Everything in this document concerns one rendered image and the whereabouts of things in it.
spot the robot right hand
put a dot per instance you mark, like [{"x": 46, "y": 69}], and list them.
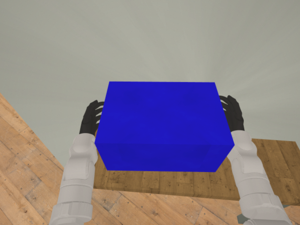
[{"x": 233, "y": 113}]

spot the right robot forearm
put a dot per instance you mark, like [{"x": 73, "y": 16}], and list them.
[{"x": 257, "y": 199}]

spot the table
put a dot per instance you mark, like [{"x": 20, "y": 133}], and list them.
[{"x": 280, "y": 159}]

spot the left robot forearm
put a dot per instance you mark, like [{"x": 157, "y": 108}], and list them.
[{"x": 74, "y": 202}]

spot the carton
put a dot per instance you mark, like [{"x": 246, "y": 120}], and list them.
[{"x": 163, "y": 126}]

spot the robot left hand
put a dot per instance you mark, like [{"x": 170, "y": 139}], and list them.
[{"x": 89, "y": 124}]

